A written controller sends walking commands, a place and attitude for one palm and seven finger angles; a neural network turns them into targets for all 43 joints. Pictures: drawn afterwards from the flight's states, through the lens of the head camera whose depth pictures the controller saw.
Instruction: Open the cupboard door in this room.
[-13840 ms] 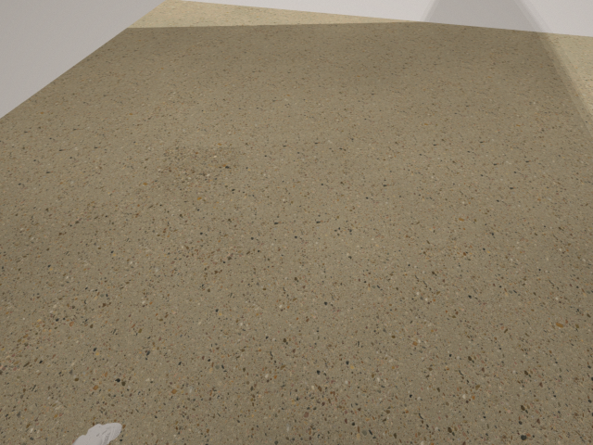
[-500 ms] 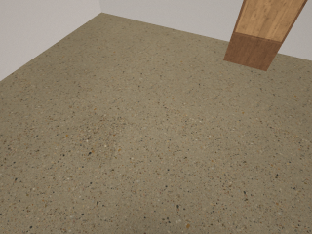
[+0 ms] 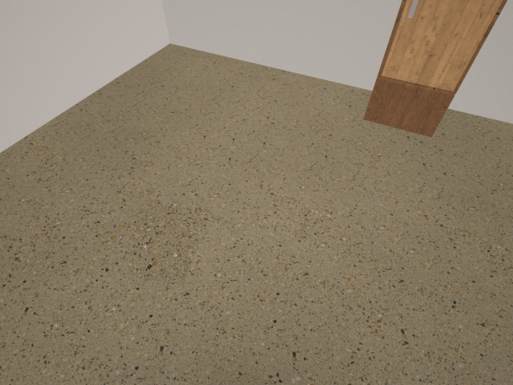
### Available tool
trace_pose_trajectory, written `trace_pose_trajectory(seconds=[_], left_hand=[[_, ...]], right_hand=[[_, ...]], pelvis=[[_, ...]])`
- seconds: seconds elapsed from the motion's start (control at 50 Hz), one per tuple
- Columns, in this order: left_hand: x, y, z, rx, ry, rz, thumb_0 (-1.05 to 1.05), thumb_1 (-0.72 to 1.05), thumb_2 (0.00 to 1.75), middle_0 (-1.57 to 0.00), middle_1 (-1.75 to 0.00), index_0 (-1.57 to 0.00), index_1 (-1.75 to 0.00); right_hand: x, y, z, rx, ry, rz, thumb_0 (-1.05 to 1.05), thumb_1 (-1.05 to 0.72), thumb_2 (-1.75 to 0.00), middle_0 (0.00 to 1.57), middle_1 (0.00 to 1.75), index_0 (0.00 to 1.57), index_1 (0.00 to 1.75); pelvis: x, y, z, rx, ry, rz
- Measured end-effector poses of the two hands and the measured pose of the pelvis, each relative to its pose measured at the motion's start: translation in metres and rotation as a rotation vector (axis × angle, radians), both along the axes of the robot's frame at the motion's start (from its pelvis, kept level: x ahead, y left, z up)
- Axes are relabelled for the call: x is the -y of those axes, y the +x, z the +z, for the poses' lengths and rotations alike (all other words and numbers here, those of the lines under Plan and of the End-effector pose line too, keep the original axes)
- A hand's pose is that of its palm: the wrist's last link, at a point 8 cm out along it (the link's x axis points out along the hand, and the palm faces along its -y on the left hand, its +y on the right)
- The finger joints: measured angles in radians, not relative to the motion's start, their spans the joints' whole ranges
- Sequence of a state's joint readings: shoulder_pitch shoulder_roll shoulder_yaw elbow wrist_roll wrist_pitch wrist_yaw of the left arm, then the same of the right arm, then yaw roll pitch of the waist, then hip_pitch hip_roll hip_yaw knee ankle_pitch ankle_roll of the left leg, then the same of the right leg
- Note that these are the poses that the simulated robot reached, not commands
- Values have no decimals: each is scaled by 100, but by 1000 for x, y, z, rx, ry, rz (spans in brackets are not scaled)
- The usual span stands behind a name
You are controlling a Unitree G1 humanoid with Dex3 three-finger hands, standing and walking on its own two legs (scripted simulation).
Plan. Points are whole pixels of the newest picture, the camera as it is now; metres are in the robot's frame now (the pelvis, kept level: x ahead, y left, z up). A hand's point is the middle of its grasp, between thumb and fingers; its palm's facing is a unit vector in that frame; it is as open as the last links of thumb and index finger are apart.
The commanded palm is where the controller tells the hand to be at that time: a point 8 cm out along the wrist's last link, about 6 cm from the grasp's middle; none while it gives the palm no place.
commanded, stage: stand and wait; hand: left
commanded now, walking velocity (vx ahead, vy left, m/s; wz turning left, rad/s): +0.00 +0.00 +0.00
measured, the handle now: out of the picture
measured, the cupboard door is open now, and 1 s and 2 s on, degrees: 0 0 0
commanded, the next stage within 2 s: turn or walk to find it in 0.18 s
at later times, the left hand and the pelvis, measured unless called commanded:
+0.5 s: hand out of the picture +0.08 +0.25 -0.16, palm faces +0.01 -0.95 -0.32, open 7.4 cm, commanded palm none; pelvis +0.03 +0.00 +0.00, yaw +2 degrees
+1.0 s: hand out of the picture +0.09 +0.18 -0.19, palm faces -0.10 -0.97 -0.20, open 7.4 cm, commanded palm none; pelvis +0.02 +0.00 -0.01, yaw -5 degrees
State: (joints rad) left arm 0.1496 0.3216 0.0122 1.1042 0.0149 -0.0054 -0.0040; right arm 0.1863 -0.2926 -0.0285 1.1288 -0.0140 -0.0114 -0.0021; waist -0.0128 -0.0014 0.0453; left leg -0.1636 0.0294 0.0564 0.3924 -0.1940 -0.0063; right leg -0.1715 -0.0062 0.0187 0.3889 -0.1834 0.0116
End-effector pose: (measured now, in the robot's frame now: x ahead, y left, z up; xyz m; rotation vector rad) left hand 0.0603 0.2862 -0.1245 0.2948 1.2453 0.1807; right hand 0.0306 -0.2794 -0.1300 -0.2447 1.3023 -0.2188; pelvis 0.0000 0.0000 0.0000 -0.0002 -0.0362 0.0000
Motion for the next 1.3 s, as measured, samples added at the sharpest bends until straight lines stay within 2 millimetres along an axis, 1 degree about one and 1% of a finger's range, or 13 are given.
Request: trace_pose_trajectory(seconds=[0.12, 0.24, 0.38, 0.52, 0.58, 0.64, 0.72, 0.82, 0.92, 1.04, 1.14, 1.22, 1.3], left_hand=[[-19, -4, 9, -13, 44, 11, 0, 90, 90, -20, -30, -20, -30], [-22, 0, 11, -16, 51, 17, 0, 90, 90, -20, -30, -20, -30], [-14, 9, 8, 0, 28, 36, 0, 90, 90, -20, -30, -20, -30], [-2, 16, 3, -18, 6, 36, 0, 90, 90, -20, -30, -20, -30], [5, 18, -1, -42, 1, 30, 0, 90, 90, -20, -30, -20, -30], [16, 20, -7, -65, -15, 11, 0, 90, 90, -20, -30, -20, -30], [33, 24, -16, -84, -39, -24, 0, 90, 90, -20, -30, -20, -30], [54, 28, -22, -73, -58, -56, 0, 90, 90, -20, -30, -20, -30], [63, 26, -24, -64, -88, -57, 0, 90, 90, -20, -30, -20, -30], [48, 27, -33, -61, -120, -61, 0, 90, 90, -20, -30, -21, -30], [20, 37, -24, -5, -91, -49, 0, 90, 90, -20, -30, -21, -30], [-4, 39, -12, 31, -30, -16, 0, 90, 90, -20, -30, -20, -30], [-14, 28, -4, 28, 16, 18, 0, 90, 90, -20, -30, -20, -30]], right_hand=[[23, 36, 13, 59, -58, 49, 1, -90, -89, 20, 30, 20, 30], [33, 67, 23, 102, -87, 87, 1, -91, -89, 20, 30, 20, 30], [26, 91, 22, 98, -74, 137, 1, -90, -89, 20, 30, 20, 30], [12, 103, 15, 103, -40, 136, 1, -90, -89, 20, 30, 20, 30], [5, 100, 9, 111, -22, 103, 1, -90, -89, 20, 30, 20, 30], [-4, 88, 0, 104, 6, 58, 1, -90, -89, 20, 30, 20, 30], [-10, 62, -15, 68, 42, -6, 1, -90, -89, 20, 30, 20, 30], [-9, 25, -30, -9, 67, -69, 1, -90, -89, 20, 30, 20, 30], [-12, -4, -26, -77, 52, -99, 1, -91, -89, 20, 30, 20, 30], [-23, -22, -11, -69, 12, -116, 1, -91, -89, 20, 30, 20, 30], [-20, -17, 2, -67, -7, -73, 1, -90, -89, 20, 30, 20, 30], [-13, 4, 5, -33, -27, -29, 1, -90, -89, 20, 30, 20, 30], [-12, 30, 1, 11, -12, 19, 1, -90, -89, 20, 30, 20, 30]], pelvis=[[0, 4, 2, -3, 0, 6], [0, 10, 3, -2, -1, 16], [2, 18, 3, -10, -1, 49], [4, 27, 3, -14, -1, 29], [4, 29, 1, -19, 1, 1], [5, 29, -3, -21, 6, -28], [9, 26, -9, -26, 16, -63], [16, 22, -16, -35, 10, -69], [10, 18, -13, -42, 3, -71], [-5, 16, -11, -29, -7, -81], [-11, 17, -4, -17, -3, -48], [-13, 17, -3, -20, 0, -15], [-11, 16, -4, -25, 4, 14]])
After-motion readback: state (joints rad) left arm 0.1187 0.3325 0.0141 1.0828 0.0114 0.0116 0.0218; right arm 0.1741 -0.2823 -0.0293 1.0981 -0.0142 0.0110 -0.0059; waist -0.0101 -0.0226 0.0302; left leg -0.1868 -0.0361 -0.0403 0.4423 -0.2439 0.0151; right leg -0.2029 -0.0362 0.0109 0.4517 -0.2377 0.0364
